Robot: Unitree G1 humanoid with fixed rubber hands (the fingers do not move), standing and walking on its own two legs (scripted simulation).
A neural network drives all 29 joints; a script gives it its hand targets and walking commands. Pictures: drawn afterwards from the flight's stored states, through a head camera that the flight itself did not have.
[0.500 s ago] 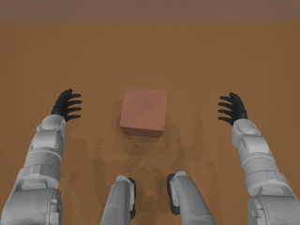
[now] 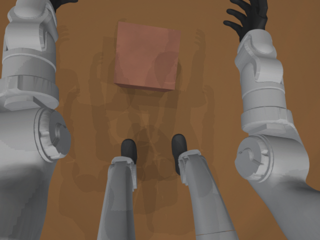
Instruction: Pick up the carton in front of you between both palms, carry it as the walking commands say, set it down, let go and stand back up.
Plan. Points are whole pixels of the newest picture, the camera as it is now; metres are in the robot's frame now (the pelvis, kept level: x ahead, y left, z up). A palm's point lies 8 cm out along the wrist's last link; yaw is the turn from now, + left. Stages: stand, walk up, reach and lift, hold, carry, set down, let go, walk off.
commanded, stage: reach and lift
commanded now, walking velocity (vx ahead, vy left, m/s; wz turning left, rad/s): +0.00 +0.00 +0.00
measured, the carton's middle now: (146, 63) +0.53 -0.01 -0.53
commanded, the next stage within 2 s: none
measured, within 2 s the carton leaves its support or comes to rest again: leaves its support in 1.72 s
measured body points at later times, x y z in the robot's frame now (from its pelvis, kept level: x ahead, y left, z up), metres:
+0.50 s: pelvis -0.02 -0.01 -0.18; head +0.36 +0.01 +0.07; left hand +0.57 +0.18 -0.36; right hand +0.51 -0.21 -0.35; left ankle +0.07 +0.11 -0.62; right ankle +0.07 -0.15 -0.62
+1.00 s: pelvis -0.04 +0.00 -0.28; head +0.35 +0.00 -0.08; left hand +0.58 +0.16 -0.48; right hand +0.52 -0.20 -0.47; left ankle +0.06 +0.11 -0.62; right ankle +0.07 -0.15 -0.62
